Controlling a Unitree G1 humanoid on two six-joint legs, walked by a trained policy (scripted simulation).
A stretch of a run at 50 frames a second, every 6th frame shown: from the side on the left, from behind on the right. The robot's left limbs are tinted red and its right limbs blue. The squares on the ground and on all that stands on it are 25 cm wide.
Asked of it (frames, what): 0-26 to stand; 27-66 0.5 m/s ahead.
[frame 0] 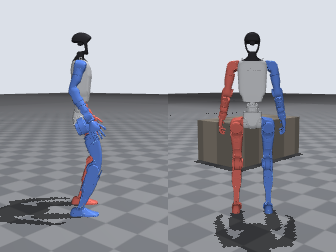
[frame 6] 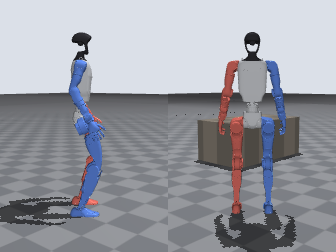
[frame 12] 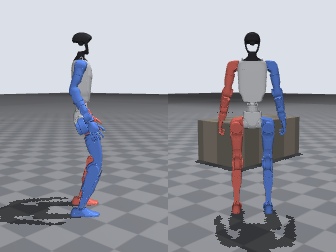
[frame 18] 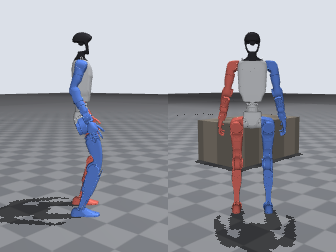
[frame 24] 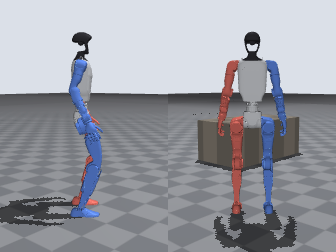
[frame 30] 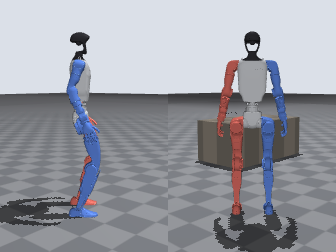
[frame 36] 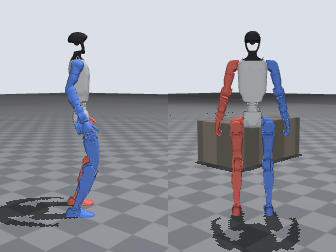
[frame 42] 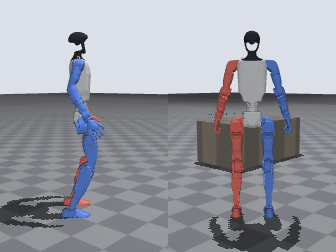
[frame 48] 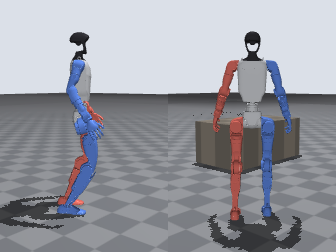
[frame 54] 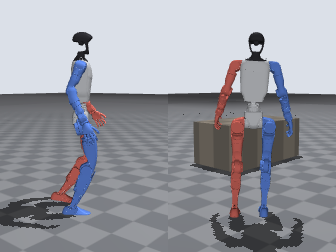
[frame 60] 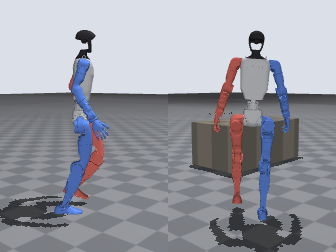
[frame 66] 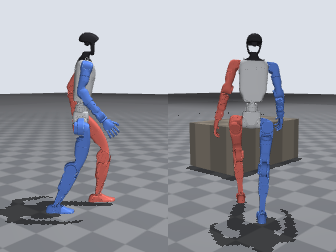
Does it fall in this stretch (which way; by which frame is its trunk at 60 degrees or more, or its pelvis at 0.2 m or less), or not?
no
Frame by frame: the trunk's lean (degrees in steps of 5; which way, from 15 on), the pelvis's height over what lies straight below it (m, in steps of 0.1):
0: 0, 0.8
6: 0, 0.8
12: 0, 0.8
18: 0, 0.8
24: 0, 0.8
30: 0, 0.8
36: 5, 0.8
42: 5, 0.8
48: 0, 0.8
54: 5, 0.8
60: 5, 0.8
66: 5, 0.8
